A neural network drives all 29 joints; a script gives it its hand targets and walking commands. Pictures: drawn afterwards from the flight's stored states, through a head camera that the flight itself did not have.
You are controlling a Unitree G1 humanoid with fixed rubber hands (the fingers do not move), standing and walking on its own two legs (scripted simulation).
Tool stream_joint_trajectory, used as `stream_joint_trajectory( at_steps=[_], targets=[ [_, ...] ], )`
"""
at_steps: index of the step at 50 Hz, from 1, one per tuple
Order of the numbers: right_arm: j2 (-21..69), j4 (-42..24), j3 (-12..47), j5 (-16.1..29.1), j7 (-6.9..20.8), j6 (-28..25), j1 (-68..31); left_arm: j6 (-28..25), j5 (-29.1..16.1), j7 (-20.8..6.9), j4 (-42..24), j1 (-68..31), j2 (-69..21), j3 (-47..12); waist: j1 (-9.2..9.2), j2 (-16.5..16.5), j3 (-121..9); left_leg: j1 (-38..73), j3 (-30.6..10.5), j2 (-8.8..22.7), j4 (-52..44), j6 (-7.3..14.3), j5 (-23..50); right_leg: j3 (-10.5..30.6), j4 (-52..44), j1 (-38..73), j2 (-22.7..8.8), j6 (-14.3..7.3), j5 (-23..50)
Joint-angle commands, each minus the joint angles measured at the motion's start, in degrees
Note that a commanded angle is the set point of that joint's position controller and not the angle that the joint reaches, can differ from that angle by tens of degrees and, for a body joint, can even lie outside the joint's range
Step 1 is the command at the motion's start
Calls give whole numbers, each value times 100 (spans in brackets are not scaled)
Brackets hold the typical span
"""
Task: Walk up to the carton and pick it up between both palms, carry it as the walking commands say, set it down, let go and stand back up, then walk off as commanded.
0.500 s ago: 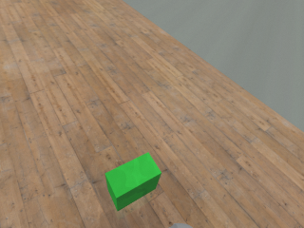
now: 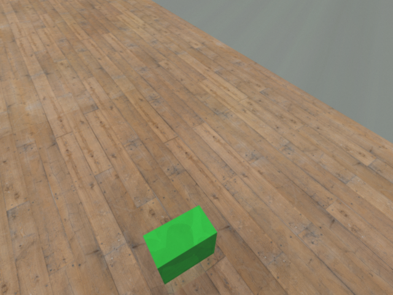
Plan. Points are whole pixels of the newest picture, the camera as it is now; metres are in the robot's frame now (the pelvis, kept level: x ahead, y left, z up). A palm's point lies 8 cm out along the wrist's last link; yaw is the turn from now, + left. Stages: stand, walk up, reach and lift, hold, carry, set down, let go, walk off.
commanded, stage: walk up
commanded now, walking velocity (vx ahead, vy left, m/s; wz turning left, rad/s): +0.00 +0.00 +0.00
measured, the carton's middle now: (181, 245) +0.45 +0.07 -0.65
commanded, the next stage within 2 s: none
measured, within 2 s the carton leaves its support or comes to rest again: neither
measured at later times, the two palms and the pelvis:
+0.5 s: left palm out of the picture +0.00 +0.23 -0.15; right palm out of the picture -0.02 -0.19 -0.15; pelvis +0.01 +0.01 +0.00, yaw +0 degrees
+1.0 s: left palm out of the picture -0.01 +0.18 -0.14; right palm (294, 238) +0.28 -0.24 -0.12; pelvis +0.09 -0.04 +0.00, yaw +16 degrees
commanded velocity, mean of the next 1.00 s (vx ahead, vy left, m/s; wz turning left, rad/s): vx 0.06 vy -0.05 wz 0.20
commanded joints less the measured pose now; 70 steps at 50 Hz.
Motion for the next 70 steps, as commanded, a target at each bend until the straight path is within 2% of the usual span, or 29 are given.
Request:
stream_joint_trajectory(
  at_steps=[1,26,27,28,29,31,34,36,37,38,39,40,41,42,44,45,46,49,53,55,57,58,59,60,61,62,64,66,70],
  targets=[
    [-278,27,-27,-14,-18,-25,468,-43,12,3,-72,299,583,89,3,-234,150,-217,-174,171,-232,227,237,876,-597,16,-799,-23,-31],
    [-373,64,-15,-15,-20,-62,586,-33,-65,44,231,630,549,37,50,-122,288,-277,-289,351,-284,227,266,506,-36,76,-796,143,401],
    [-1011,-31,-335,-198,-93,31,1319,137,-93,-31,22,223,1439,372,-396,-883,297,-66,-1809,1120,-415,798,-1963,-332,1181,-885,-242,310,-1608],
    [-1564,-2,-552,-233,-119,142,1496,163,39,-111,-217,-91,876,298,-605,535,560,127,-2893,1792,-1069,1252,-3254,-187,2367,-2146,-169,407,-1874],
    [-1400,-36,-556,-264,-132,174,1378,159,189,-134,-410,-468,628,233,-668,980,862,-257,-3237,2111,-1390,1375,-2981,268,3277,-2634,-428,466,-1615],
    [-842,-426,-460,-111,-68,74,296,27,8,-86,-633,-301,397,213,-72,1077,809,-1000,-2272,1466,-1076,985,-1362,597,3164,-2030,-670,485,-1217],
    [-985,-649,-531,-154,14,27,-65,-7,21,-63,-634,26,522,267,102,1078,422,-1381,-1514,724,-509,785,-207,43,1768,-633,-135,520,-1414],
    [-996,-717,-559,-153,8,47,-29,-8,-19,-8,-393,833,711,305,412,785,25,-1850,-1436,434,268,583,-515,-246,613,802,-55,611,-559],
    [-776,-794,-508,-191,30,32,35,-52,22,29,-342,1212,1055,348,510,61,-157,-2427,-1229,33,1005,410,-1287,366,-26,1548,-657,595,-935],
    [-197,-1054,-400,-194,52,11,-84,-81,81,60,-351,1665,1680,458,695,-1697,-539,-3302,-606,-643,2868,191,-2638,2436,-961,2004,-2399,190,-2719],
    [-134,-1292,-403,-134,41,20,-325,-43,145,61,-319,1506,1744,450,640,-2217,-147,-3548,-719,-350,3955,207,-2500,3125,-1605,995,-2865,-198,-3389],
    [-346,-1296,-451,-157,140,27,-421,-80,142,28,-338,1204,1469,384,422,-1476,230,-3637,-950,-97,4523,329,-1995,3045,-1679,553,-2801,-226,-4106],
    [-403,-1241,-485,-152,267,7,-380,-143,110,1,-345,832,1258,339,147,-911,593,-3542,-962,24,4563,392,-1437,2346,-1668,123,-2423,-95,-3493],
    [-395,-1159,-493,-118,334,-22,-230,-205,109,27,-441,470,1066,253,-71,-654,640,-3211,-829,68,4391,338,-954,1455,-1526,21,-2012,-42,-1980],
    [-364,-1113,-498,-89,345,-18,20,-303,85,117,-455,350,815,112,-246,-569,397,-2463,-390,-115,3888,211,-736,171,-653,50,-1642,-208,2536],
    [-276,-1200,-459,-66,301,5,27,-299,71,135,-414,485,822,94,-284,-763,193,-2189,-200,-258,3613,176,-891,-90,-231,169,-1650,-320,4114],
    [-195,-1357,-404,-40,269,20,-195,-257,62,165,-356,631,817,85,-240,-926,48,-2102,-78,-346,3259,176,-941,-228,-36,376,-1635,-403,4679],
    [-186,-1610,-275,50,180,72,-712,-155,103,180,-387,953,995,167,-44,-1163,-142,-1892,147,-523,2156,254,-673,-98,301,924,-1784,-482,4804],
    [-643,-1724,-410,4,249,326,-1066,-91,157,154,-614,1189,1523,466,193,-1054,-74,-2116,104,-308,1845,458,-714,566,554,1394,-2660,-597,5047],
    [-637,-1918,-406,-6,383,369,-1350,38,195,237,-581,1404,1504,562,239,-1032,-115,-2237,-21,-74,1787,545,-806,603,741,1518,-2857,-556,4859],
    [-621,-1856,-410,-37,414,309,-1042,102,175,215,-666,1135,1377,546,-68,-839,-323,-942,190,-255,904,688,-280,-24,1549,722,-2387,-185,4547],
    [-954,-1729,-500,-63,370,229,-633,55,135,135,-755,1027,1280,497,-310,-299,-748,473,-56,-74,338,863,1502,-483,2498,-216,-1838,235,3375],
    [-1552,-1689,-611,18,273,141,-282,22,47,66,-1135,857,577,287,-408,1362,-1355,1898,-1897,1659,74,1549,4434,-843,4032,-1916,-837,722,-2193],
    [-1190,-1627,-450,64,221,39,-7,177,53,76,-851,719,751,315,-363,251,-1598,1177,-2023,2012,123,1781,5228,190,4205,-1331,-752,581,-2821],
    [-868,-1608,-353,8,177,-24,-395,276,49,57,-670,849,611,323,-178,-227,-1076,732,-1682,1806,22,1765,4681,404,4190,-1241,-796,551,-2509],
    [-729,-1587,-280,1,129,-66,-825,311,50,47,-589,945,389,249,6,-210,-471,290,-1433,1549,-176,1644,4314,489,4030,-1265,-841,515,-2117],
    [-852,-1563,-285,61,53,-87,-1066,349,141,61,-671,937,606,333,224,398,-52,-34,-940,1024,-299,1314,4557,408,3865,-1234,-829,547,-1472],
    [-903,-1522,-307,55,38,-78,-869,369,150,39,-596,994,739,379,210,313,-393,144,-751,883,-250,1220,4574,326,3974,-1243,-654,548,-1226],
    [-1120,-1441,-378,-25,10,-43,-532,489,82,96,-688,609,785,388,129,365,-437,206,-704,1047,-69,1071,5328,365,4367,-1609,-541,616,-1297]
  ],
)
